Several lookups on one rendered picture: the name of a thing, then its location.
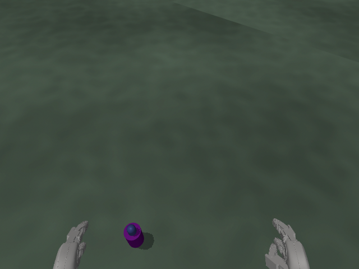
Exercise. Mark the left robot hand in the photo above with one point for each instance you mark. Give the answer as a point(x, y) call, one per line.
point(70, 252)

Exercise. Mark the bottle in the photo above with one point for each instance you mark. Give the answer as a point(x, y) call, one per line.
point(133, 235)

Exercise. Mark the right robot hand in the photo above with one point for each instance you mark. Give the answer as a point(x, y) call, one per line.
point(293, 252)

